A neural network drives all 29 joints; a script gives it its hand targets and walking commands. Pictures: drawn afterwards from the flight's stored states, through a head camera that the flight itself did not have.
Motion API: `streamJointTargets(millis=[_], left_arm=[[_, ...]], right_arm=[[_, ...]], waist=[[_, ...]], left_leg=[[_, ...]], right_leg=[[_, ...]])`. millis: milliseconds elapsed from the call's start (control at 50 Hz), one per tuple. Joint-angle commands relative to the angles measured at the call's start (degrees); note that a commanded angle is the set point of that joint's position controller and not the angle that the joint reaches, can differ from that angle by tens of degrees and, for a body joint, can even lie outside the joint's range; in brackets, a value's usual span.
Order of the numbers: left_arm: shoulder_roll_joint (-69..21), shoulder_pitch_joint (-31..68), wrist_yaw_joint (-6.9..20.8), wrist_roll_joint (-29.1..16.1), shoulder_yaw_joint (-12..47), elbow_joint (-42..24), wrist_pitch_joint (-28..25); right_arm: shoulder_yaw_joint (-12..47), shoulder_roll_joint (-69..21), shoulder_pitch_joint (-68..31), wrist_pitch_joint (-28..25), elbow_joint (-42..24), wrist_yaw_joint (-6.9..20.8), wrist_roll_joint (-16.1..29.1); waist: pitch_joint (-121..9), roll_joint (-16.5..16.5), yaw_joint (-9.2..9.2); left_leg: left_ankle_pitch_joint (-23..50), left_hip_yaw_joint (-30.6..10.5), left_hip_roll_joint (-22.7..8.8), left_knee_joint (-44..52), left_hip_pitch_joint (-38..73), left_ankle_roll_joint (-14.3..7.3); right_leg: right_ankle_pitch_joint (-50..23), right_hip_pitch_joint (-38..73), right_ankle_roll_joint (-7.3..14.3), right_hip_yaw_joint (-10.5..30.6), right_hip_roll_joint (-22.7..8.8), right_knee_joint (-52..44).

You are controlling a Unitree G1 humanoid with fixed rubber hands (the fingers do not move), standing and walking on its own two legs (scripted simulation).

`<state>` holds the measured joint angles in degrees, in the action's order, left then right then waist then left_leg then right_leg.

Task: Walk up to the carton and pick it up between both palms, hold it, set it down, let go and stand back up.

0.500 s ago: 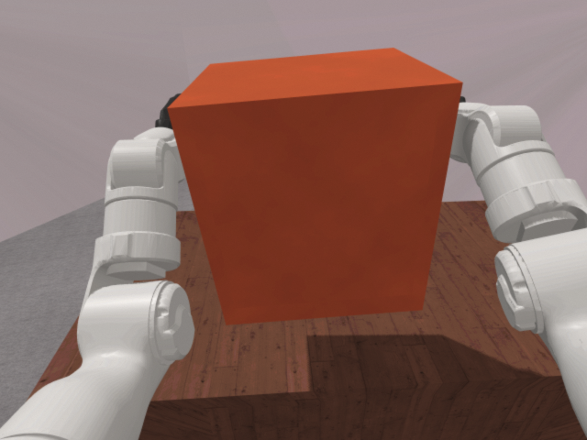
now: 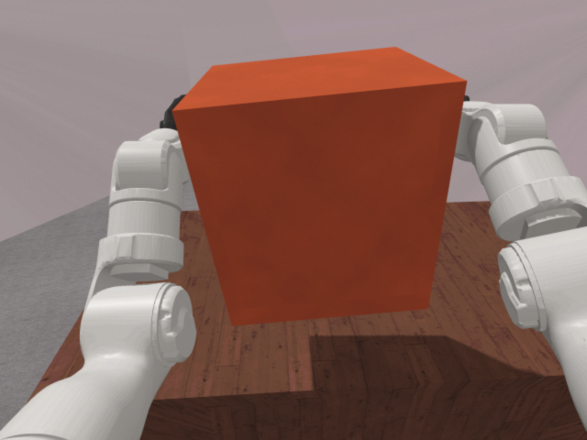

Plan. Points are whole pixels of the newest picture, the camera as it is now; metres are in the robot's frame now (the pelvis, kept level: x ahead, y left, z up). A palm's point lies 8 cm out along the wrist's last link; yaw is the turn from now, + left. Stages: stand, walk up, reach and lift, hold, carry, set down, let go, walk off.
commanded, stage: hold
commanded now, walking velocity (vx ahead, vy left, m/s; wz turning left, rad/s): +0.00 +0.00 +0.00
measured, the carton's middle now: (316, 182) +0.36 -0.01 +0.27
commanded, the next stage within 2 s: set down in 0.60 s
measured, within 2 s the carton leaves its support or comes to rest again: neither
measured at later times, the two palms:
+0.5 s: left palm (175, 148) +0.36 +0.17 +0.32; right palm (452, 127) +0.36 -0.18 +0.35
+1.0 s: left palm (155, 121) +0.38 +0.19 +0.35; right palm (433, 116) +0.37 -0.16 +0.36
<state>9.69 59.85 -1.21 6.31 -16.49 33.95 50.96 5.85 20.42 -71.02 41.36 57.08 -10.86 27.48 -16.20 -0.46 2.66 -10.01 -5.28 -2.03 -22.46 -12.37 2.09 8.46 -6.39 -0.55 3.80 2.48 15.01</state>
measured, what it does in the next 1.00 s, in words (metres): stands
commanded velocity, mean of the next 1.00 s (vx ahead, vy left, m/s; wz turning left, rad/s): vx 0.00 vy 0.00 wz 0.00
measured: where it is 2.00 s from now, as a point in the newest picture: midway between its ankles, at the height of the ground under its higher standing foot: outside the picture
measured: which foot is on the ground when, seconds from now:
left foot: down 0.00-1.00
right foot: down 0.00-1.00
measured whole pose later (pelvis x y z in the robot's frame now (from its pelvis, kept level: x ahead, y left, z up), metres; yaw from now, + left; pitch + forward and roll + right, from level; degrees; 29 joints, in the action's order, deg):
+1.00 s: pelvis +0.00 +0.00 +0.00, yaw +1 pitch -4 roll -1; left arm 12.6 69.0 1.9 11.8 -21.3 47.1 37.8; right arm -6.5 15.0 -73.6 28.2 65.1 -8.2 16.4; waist -11.5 3.0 4.6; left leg -9.0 -6.2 -0.6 -20.2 -7.6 1.5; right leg 8.9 -1.8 -1.0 3.0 1.2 14.3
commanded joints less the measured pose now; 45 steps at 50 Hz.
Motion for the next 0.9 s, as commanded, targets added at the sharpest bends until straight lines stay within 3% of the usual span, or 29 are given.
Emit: streamJointTargets(millis=[0,60,140,180,300,340,460,500,520,580,600,640,700,780,840,880], left_arm=[[-31.49,47.19,8.93,-11.38,14.51,-9.54,-4.58],[-32.61,46.52,8.95,-11.47,15.24,-9.97,-4.5],[-31.2,46.16,8.89,-10.5,13.59,-9.16,-4.47],[-32.17,46.95,9.12,-11.27,14.88,-8.74,-4.61],[-31.84,46.73,9.3,-11.37,14.61,-8.52,-4.82],[-31.58,46.54,9.13,-11.19,13.9,-8.11,-4.86],[-31.51,47.15,9.0,-11.7,14.36,-9.91,-4.98],[-31.37,47.56,8.88,-11.29,13.98,-8.97,-4.93],[-31.64,47.34,9.07,-11.66,14.36,-8.89,-4.95],[-32.17,47.16,9.27,-11.7,14.76,-8.27,-4.8],[-32.29,52.28,8.97,-13.22,14.88,-12.13,-6.14],[-32.17,52.43,8.82,-13.26,14.65,-11.78,-6.43],[-29.98,53.11,9.12,-12.07,12.66,-8.75,-8.18],[-28.74,54.79,10.54,-10.45,11.29,-1.47,-12.19],[-28.22,49.93,11.94,-7.28,8.49,5.17,-14.22],[-27.3,45.69,12.74,-5.15,5.95,8.63,-15.01]], right_arm=[[2.07,-37.53,-46.66,-1.41,-19.85,9.13,10.49],[2.6,-37.19,-46.99,-1.67,-20.54,9.02,10.7],[2.9,-37.62,-46.55,-1.45,-19.88,9.23,10.8],[1.67,-37.67,-46.59,-1.51,-18.7,9.24,10.09],[2.08,-37.49,-46.99,-1.68,-19.88,8.89,10.11],[2.72,-38.14,-47.34,-1.75,-20.03,8.98,10.75],[3.21,-38.63,-47.59,-1.88,-21.8,8.76,11.27],[3.29,-38.62,-47.77,-1.77,-20.76,8.84,11.16],[2.27,-37.95,-47.09,-1.67,-20.14,8.77,10.32],[1.65,-37.75,-47.74,-1.84,-20.96,8.71,10.02],[1.84,-42.62,-49.67,-2.87,-23.17,8.15,9.4],[2.03,-41.95,-50.3,-3.49,-23.71,7.68,9.73],[1.04,-40.71,-50.59,-5.14,-20.67,7.4,8.21],[-3.84,-38.26,-50.98,-9.79,-14.81,8.23,2.55],[-7.35,-35.24,-46.39,-12.38,-7.55,9.06,-1.88],[-8.66,-33.76,-45.0,-13.97,-6.88,9.49,-3.76]], waist=[[-13.66,-0.81,0.08],[-14.77,-2.3,0.27],[-13.46,-0.83,-0.88],[-13.13,-1.17,0.63],[-13.37,-0.87,0.45],[-13.67,-0.78,-0.43],[-15.89,-0.34,-0.17],[-14.65,-0.7,-0.83],[-13.74,-0.27,0.12],[-14.36,-1.22,0.46],[-18.21,-0.46,0.34],[-19.32,-0.53,0.52],[-15.96,-1.01,1.06],[-9.62,-1.23,2.29],[-4.41,-0.46,2.83],[-2.74,0.67,2.17]], left_leg=[[10.33,1.6,2.85,2.75,6.63,0.7],[11.8,1.53,3.01,2.19,7.18,1.13],[10.8,1.65,2.73,2.61,6.68,0.62],[8.73,1.61,2.77,2.99,6.26,0.6],[10.27,1.57,3.01,2.48,6.63,0.6],[10.81,1.68,3.06,2.34,6.25,0.61],[12.72,1.54,3.15,1.81,7.92,0.64],[11.78,1.71,3.0,1.95,7.43,0.59],[11.21,1.67,3.01,2.3,7.33,0.73],[9.54,1.62,2.96,2.34,6.81,0.57],[13.45,1.74,3.95,1.62,8.75,-0.64],[17.13,1.61,3.79,0.53,10.48,-0.44],[14.19,1.42,3.81,0.84,9.82,-0.67],[4.98,2.18,3.17,3.79,7.64,-0.9],[1.32,2.44,2.59,5.76,6.97,-1.09],[1.13,3.14,2.74,6.35,6.95,-1.46]], right_leg=[[-8.69,1.86,-0.14,0.72,1.93,-2.49],[-10.31,2.51,-0.15,0.72,2.01,-2.22],[-9.1,1.97,-0.33,0.64,1.94,-2.34],[-7.63,1.34,-0.2,0.98,1.77,-2.69],[-9.43,2.16,-0.35,0.71,1.87,-2.24],[-9.62,1.87,-0.4,0.95,1.77,-2.2],[-11.68,2.63,-0.54,0.87,1.83,-1.96],[-10.24,1.58,-0.51,0.72,1.77,-2.26],[-9.59,1.29,-0.49,0.81,1.8,-2.26],[-8.3,1.32,-0.33,0.79,1.67,-2.4],[-10.81,3.29,-0.82,-1.02,1.49,-1.55],[-13.58,3.38,-0.84,-1.2,1.58,-1.54],[-11.59,2.44,-0.97,-1.0,1.0,-1.94],[-2.18,0.62,-0.85,-1.71,0.06,-3.53],[2.0,0.66,-0.29,-2.53,0.01,-4.21],[2.39,1.38,-0.13,-2.69,-0.12,-4.76]])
